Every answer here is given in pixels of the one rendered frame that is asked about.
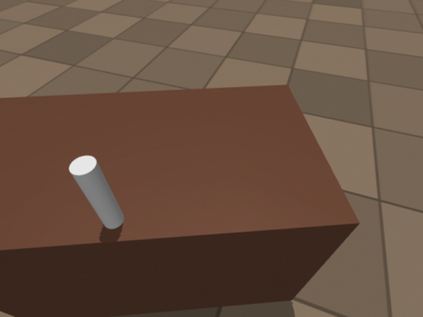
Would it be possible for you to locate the can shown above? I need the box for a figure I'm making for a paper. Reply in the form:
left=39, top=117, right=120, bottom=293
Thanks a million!
left=69, top=155, right=124, bottom=229

